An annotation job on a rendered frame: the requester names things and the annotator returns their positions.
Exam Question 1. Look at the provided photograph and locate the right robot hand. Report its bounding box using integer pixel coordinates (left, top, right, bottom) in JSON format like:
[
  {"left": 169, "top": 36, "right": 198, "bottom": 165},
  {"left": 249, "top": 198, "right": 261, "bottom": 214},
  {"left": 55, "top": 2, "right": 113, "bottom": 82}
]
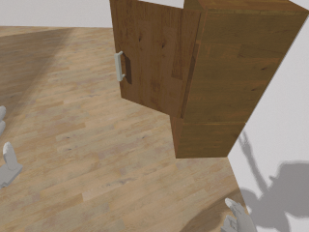
[{"left": 220, "top": 198, "right": 257, "bottom": 232}]

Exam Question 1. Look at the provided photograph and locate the left robot hand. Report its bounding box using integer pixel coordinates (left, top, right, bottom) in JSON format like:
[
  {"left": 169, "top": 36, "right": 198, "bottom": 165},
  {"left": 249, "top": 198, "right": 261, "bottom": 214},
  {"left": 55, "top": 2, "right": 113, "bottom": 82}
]
[{"left": 0, "top": 105, "right": 23, "bottom": 189}]

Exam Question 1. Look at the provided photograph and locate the cupboard door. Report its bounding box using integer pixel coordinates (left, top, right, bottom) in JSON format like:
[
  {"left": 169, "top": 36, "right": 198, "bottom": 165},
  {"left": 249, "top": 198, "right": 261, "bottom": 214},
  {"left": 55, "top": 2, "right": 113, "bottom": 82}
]
[{"left": 109, "top": 0, "right": 201, "bottom": 119}]

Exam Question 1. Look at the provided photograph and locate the handle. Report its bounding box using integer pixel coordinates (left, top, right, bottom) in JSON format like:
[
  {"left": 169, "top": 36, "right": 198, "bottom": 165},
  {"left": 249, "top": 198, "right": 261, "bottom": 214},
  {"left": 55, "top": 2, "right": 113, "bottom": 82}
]
[{"left": 114, "top": 51, "right": 125, "bottom": 81}]

